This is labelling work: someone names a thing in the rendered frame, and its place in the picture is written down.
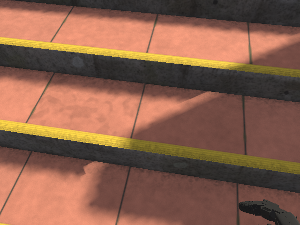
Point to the right robot hand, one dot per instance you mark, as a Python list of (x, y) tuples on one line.
[(269, 211)]

